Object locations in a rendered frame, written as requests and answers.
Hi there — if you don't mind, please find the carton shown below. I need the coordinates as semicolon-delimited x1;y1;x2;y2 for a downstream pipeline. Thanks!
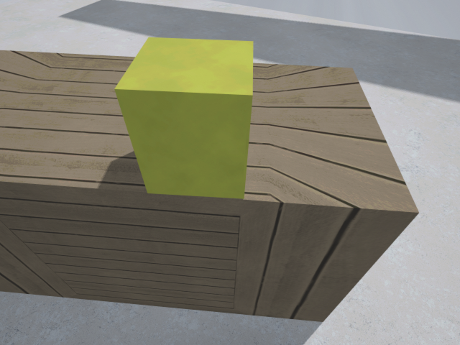
114;37;253;199

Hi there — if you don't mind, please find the pedestal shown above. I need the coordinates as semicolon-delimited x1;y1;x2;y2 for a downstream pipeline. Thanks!
0;50;419;322

